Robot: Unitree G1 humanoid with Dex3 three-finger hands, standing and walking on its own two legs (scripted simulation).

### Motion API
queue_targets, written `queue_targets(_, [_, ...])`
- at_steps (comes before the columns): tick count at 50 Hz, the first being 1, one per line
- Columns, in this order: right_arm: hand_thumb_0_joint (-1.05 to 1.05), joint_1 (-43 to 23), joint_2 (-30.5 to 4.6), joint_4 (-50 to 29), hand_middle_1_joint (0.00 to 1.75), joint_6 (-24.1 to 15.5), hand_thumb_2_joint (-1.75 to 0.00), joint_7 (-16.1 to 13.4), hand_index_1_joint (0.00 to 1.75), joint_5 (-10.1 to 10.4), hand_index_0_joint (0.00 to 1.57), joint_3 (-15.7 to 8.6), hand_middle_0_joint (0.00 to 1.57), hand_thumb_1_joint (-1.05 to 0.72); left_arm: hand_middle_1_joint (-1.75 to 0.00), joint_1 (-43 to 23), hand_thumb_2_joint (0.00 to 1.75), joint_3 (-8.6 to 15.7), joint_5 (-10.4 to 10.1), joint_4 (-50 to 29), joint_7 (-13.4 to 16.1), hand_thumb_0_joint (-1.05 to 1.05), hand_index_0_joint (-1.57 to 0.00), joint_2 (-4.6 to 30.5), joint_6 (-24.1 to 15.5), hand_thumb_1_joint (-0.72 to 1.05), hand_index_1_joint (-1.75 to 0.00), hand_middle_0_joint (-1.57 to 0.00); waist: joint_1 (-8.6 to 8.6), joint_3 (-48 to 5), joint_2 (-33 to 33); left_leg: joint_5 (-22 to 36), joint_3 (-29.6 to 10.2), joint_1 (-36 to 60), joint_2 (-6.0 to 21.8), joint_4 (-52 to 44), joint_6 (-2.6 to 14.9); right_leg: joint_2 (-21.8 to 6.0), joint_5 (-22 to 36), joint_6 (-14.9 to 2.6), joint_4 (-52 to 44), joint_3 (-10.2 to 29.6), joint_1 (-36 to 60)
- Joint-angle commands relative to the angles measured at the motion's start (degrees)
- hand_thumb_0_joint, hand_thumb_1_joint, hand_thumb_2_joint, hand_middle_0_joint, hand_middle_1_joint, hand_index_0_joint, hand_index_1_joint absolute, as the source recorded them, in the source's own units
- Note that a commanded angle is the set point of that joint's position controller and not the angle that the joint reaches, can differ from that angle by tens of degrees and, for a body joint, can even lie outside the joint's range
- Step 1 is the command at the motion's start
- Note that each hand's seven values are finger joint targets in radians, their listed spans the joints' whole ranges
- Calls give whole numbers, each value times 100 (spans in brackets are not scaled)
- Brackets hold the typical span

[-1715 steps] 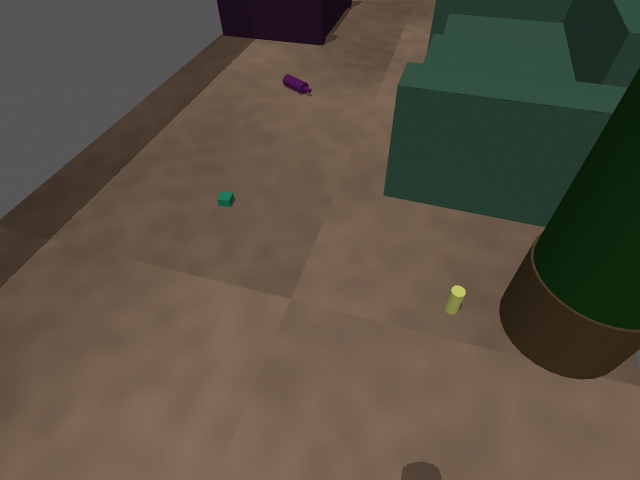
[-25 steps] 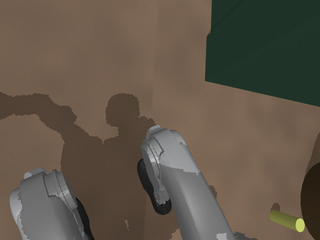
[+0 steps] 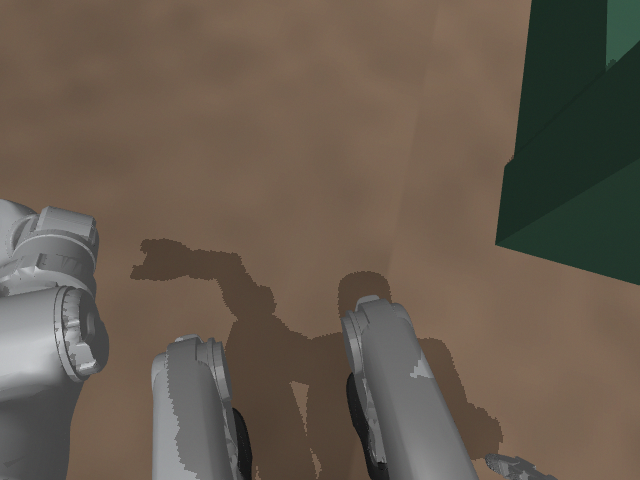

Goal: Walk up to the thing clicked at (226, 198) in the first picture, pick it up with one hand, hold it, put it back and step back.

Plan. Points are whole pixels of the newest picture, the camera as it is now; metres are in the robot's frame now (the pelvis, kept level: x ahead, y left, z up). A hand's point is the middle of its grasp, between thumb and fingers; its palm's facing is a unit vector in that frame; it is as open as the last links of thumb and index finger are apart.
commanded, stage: lift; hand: left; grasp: from above
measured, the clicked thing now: (54, 249) +0.46 +0.31 -0.13
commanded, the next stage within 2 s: hold in 1.10 s
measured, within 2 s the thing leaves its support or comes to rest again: neither
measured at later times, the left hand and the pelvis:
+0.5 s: hand out of the picture +0.40 +0.24 +0.13, palm faces -0.09 -0.44 -0.90, open 8.8 cm; pelvis +0.02 -0.03 +0.19, yaw +3 degrees
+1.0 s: hand out of the picture +0.38 +0.22 +0.23, palm faces -0.12 -0.46 -0.88, open 8.8 cm; pelvis +0.05 -0.02 +0.29, yaw +3 degrees
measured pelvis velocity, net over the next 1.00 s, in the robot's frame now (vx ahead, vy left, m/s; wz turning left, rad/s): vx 0.05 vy -0.02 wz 0.06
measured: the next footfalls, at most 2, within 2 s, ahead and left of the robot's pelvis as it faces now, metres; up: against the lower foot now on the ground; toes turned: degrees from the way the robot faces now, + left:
none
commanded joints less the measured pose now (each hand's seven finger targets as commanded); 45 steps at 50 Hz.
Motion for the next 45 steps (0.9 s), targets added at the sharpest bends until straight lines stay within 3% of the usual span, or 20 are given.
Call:
queue_targets(1, [0, 1256, -1148, -49, 30, -5, -90, -274, 30, 97, 20, -273, 20, -89, -61, -2123, 63, -490, 94, -1239, -70, 0, -108, 980, 128, 76, -60, -106, -286, -3852, 554, 799, 405, 3202, -168, -1976, 250, 179, 700, -286, -2073, -436, 2515])
queue_targets(3, [0, 1120, -1248, -196, 30, -41, -90, -430, 30, 122, 20, -306, 20, -89, -63, -2002, 64, -499, 113, -1161, -130, 0, -104, 1024, 237, 71, -61, -102, -301, -3746, 274, 834, 409, 3257, -186, -2159, 272, 145, 715, -260, -2327, -381, 2676])
queue_targets(4, [0, 1110, -1138, -71, 30, -56, -90, -484, 30, 122, 20, -223, 20, -89, -62, -1981, 64, -651, 137, -1111, -137, 0, -103, 853, 271, 70, -61, -101, -286, -3492, 171, 656, 431, 3138, -187, -2297, 271, 169, 471, -249, -2505, -332, 2776])
queue_targets(5, [0, 1011, -1302, -312, 30, -86, -90, -577, 30, 128, 20, -334, 20, -89, -63, -1903, 61, -599, 198, -1121, -113, 0, -104, 929, 317, 71, -60, -101, -230, -3594, 173, 710, 453, 3349, -194, -2388, 270, 144, 513, -250, -2629, -294, 2893])
queue_targets(6, [0, 964, -1213, -326, 30, -87, -90, -628, 30, 142, 20, -300, 20, -89, -64, -1773, 64, -687, 184, -985, -119, 0, -104, 727, 370, 70, -62, -101, -204, -3510, 87, 718, 419, 3526, -178, -2572, 245, 141, 552, -255, -2709, -317, 2994])
queue_targets(9, [0, 856, -1146, -442, 30, -183, -90, -821, 30, 166, 20, -306, 20, -89, -63, -1643, 58, -731, 171, -1048, -49, 0, -101, 601, 489, 67, -60, -97, -47, -3471, 64, 761, 520, 3691, -207, -2954, 226, 122, 535, -236, -3183, -179, 3599])
queue_targets(10, [0, 852, -1057, -473, 30, -217, -90, -856, 30, 185, 20, -276, 20, -89, -64, -1596, 62, -802, 114, -1150, -61, 0, -100, 378, 528, 66, -61, -97, -32, -3540, 42, 823, 540, 3936, -191, -3110, 207, 126, 632, -230, -3291, -152, 3832])
queue_targets(12, [0, 748, -1062, -544, 30, -259, -90, -992, 30, 226, 20, -268, 20, -89, -63, -1664, 65, -722, 100, -1432, -6, 0, -97, 553, 612, 61, -62, -95, 58, -3553, 115, 850, 567, 4196, -193, -3366, 189, 127, 528, -220, -3634, -56, 4173])
queue_targets(14, [0, 634, -944, -584, 30, -282, -90, -1089, 30, 267, 20, -214, 20, -89, -64, -1566, 67, -838, 72, -1745, -13, 0, -97, 379, 692, 60, -63, -95, 144, -3550, 171, 996, 639, 4459, -186, -3581, 184, 120, 668, -202, -3902, 46, 4587])
queue_targets(17, [0, 562, -877, -566, 30, -290, -90, -1198, 30, 289, 20, -199, 20, -89, -62, -1398, 67, -910, 143, -2027, -1, 0, -93, 528, 784, 54, -63, -92, 223, -3396, 27, 1190, 704, 4627, -190, -3920, 209, 123, 716, -147, -4421, 246, 5226])
queue_targets(19, [0, 560, -832, -533, 30, -307, -90, -1243, 30, 304, 20, -217, 20, -89, -63, -1223, 69, -1036, 160, -1994, 39, 0, -94, 294, 866, 55, -63, -94, 282, -3356, -39, 1333, 679, 5005, -162, -4240, 191, 141, 903, -142, -4654, 208, 5571])
queue_targets(26, [0, 563, -727, -455, 30, -316, -90, -1375, 30, 431, 20, -209, 20, -89, -63, -736, 66, -1091, -180, -1607, 38, 0, -88, -219, 1140, 49, -62, -87, 406, -2807, -311, 1809, 637, 6096, -127, -5210, 191, 171, 1518, -160, -5420, 79, 6463])
queue_targets(28, [0, 502, -679, -382, 30, -312, -90, -1375, 30, 452, 20, -208, 20, -89, -62, -541, 63, -1183, -171, -1231, 52, 0, -89, -438, 1203, 51, -61, -87, 439, -2394, -270, 1916, 629, 6316, -120, -5474, 155, 168, 1641, -188, -5609, 31, 6502])
queue_targets(32, [0, 487, -621, -376, 30, -341, -90, -1364, 30, 461, 20, -196, 20, -89, -64, -623, 64, -1242, -89, -1146, 121, 0, -94, -548, 1176, 60, -62, -92, 414, -2037, -323, 1968, 673, 6704, -139, -5860, 159, 168, 1639, -173, -6095, 89, 6795])
queue_targets(35, [0, 509, -539, -368, 30, -377, -90, -1340, 30, 395, 20, -199, 20, -88, -66, -754, 63, -1339, -210, -1210, 186, 0, -91, -890, 1106, 56, -64, -88, 360, -1947, -399, 2121, 726, 6875, -165, -6052, 167, 171, 1829, -150, -6343, 130, 7109])
queue_targets(36, [0, 500, -559, -359, 30, -370, -90, -1325, 30, 380, 20, -229, 20, -89, -66, -577, 62, -1275, -173, -1154, 220, 0, -90, -760, 1115, 55, -63, -87, 409, -1949, -423, 2242, 738, 7042, -174, -6127, 151, 166, 1975, -152, -6400, 119, 7189])
queue_targets(42, [0, 577, -582, -378, 30, -308, -89, -1243, 30, 219, 20, -271, 20, -88, -69, -890, 67, -1293, -306, -1662, 343, 0, -90, -779, 1100, 56, -67, -88, 424, -2226, -401, 2626, 806, 7550, -187, -6495, 137, 158, 2580, -116, -6734, 160, 7907])
queue_targets(44, [0, 548, -540, -368, 30, -278, -89, -1205, 30, 201, 20, -273, 20, -88, -69, -710, 67, -1318, -304, -1763, 356, 0, -90, -783, 1142, 57, -67, -88, 477, -2319, -431, 2728, 841, 7704, -199, -6613, 141, 129, 2779, -99, -6852, 192, 8182])
queue_targets(45, [0, 543, -582, -395, 30, -269, -89, -1204, 30, 193, 20, -301, 20, -88, -68, -778, 70, -1278, -277, -1886, 378, 0, -93, -628, 1144, 60, -67, -92, 519, -2332, -413, 2733, 839, 7843, -191, -6733, 130, 137, 2713, -113, -6940, 189, 8283])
